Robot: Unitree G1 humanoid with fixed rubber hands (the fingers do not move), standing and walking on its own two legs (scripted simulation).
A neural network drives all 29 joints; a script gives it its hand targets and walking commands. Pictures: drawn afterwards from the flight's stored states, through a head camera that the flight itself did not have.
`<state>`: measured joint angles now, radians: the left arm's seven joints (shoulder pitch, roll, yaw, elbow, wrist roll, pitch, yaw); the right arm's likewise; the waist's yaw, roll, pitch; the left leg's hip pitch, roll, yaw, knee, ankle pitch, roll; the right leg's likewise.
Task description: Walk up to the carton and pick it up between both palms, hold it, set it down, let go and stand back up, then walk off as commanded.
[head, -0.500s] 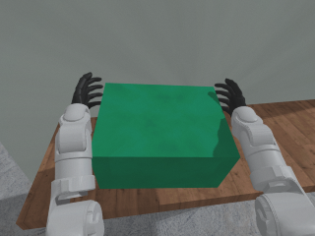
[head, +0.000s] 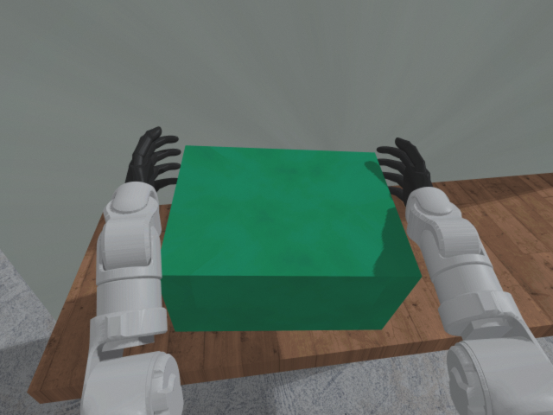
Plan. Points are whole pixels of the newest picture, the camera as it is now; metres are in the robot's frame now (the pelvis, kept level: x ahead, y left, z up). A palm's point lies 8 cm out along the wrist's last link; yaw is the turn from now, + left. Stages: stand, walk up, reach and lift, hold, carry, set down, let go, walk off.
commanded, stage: hold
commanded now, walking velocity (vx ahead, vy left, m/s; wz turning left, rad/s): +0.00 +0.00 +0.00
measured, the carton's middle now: (281, 235) +0.33 +0.01 +0.13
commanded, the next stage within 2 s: set down in 0.12 s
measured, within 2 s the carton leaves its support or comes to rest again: neither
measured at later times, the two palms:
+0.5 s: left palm (136, 166) +0.37 +0.20 +0.24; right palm (413, 175) +0.37 -0.18 +0.21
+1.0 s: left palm (156, 196) +0.38 +0.19 +0.17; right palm (406, 203) +0.37 -0.19 +0.15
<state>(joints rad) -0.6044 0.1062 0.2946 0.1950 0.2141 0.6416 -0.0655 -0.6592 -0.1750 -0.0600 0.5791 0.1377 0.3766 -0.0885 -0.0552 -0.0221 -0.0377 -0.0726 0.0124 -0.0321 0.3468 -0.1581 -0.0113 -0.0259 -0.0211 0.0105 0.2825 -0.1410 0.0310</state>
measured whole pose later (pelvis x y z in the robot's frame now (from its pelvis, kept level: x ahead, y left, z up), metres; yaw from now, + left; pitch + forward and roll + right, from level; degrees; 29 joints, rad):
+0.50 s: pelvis +0.00 +0.00 +0.00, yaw +0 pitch -9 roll +0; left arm -0.69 0.11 0.38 0.29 0.31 0.53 -0.12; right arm -0.67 -0.10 -0.15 0.57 0.12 0.21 -0.10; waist -0.05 -0.03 -0.01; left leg -0.02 0.01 -0.03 0.32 -0.16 -0.01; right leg 0.02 -0.02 0.01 0.28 -0.15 0.03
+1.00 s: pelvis +0.01 -0.01 +0.00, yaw +0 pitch -9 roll +0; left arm -0.60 0.09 0.33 0.35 0.26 0.40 -0.07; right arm -0.56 -0.06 -0.15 0.57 0.10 0.05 -0.14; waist -0.04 -0.04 0.08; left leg 0.02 0.01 -0.03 0.30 -0.16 -0.02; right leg 0.04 -0.02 0.01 0.28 -0.17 0.03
